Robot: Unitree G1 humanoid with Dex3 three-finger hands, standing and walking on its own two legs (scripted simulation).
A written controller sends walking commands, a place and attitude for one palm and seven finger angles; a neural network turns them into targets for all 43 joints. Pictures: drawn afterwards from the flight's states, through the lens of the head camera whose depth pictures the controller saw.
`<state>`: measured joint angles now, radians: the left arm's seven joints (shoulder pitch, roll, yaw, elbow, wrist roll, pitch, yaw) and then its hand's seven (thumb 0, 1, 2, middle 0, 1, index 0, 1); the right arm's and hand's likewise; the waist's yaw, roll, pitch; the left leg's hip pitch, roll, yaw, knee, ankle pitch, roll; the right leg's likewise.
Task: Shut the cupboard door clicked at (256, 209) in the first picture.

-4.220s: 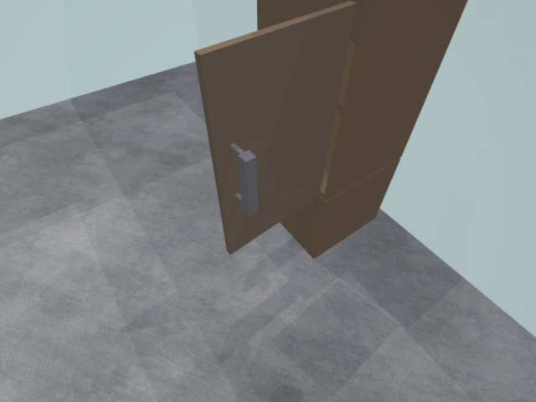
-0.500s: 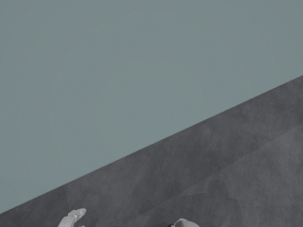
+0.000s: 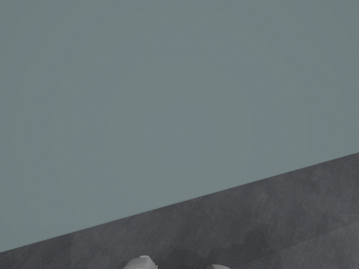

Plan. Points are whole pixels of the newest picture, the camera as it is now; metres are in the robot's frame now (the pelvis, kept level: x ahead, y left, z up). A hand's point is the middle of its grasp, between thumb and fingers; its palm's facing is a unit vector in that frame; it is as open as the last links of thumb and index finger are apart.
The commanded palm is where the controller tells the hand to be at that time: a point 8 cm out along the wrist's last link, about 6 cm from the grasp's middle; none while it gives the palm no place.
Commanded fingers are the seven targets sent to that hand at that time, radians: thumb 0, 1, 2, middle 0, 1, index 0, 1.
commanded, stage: turn to face it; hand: left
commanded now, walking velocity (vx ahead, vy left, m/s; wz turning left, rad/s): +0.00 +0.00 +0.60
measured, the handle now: out of the picture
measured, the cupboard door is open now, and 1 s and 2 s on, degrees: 94 94 94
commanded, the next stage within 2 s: none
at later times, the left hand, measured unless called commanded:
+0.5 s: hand out of the picture +0.03 +0.15 -0.16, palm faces +0.34 -0.91 -0.24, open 7.4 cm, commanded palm none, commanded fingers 0.00 0.90 0.90 -0.20 -0.30 -0.20 -0.30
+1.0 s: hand out of the picture +0.03 +0.09 -0.14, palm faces +0.61 -0.74 -0.28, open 7.4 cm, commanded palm none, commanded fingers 0.00 0.90 0.90 -0.20 -0.30 -0.20 -0.30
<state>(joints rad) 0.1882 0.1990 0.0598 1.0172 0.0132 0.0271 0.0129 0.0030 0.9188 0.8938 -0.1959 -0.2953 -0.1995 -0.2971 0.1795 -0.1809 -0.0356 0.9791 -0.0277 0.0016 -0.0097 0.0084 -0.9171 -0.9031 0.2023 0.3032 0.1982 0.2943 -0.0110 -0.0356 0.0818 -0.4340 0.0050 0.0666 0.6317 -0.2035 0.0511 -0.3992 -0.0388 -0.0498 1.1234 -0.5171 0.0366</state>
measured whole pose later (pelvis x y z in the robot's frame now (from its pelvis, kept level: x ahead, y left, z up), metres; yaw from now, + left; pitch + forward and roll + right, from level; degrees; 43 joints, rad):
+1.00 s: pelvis +0.09 -0.12 +0.02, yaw +40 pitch +0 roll +3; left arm 0.21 0.20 0.04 0.87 0.03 0.01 0.02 0.00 0.91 0.89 -0.20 -0.30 -0.20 -0.30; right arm 0.12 -0.24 -0.08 0.91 -0.01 0.08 0.03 0.01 -0.91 -0.90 0.20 0.30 0.20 0.29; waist -0.01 -0.01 0.11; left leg -0.47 0.01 0.04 1.02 -0.45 -0.06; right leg -0.24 -0.11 -0.16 0.54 -0.30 -0.02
